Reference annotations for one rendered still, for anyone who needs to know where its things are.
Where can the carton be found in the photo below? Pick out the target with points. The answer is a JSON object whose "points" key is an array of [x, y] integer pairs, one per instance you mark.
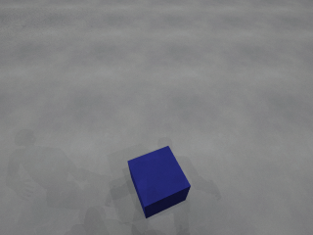
{"points": [[159, 181]]}

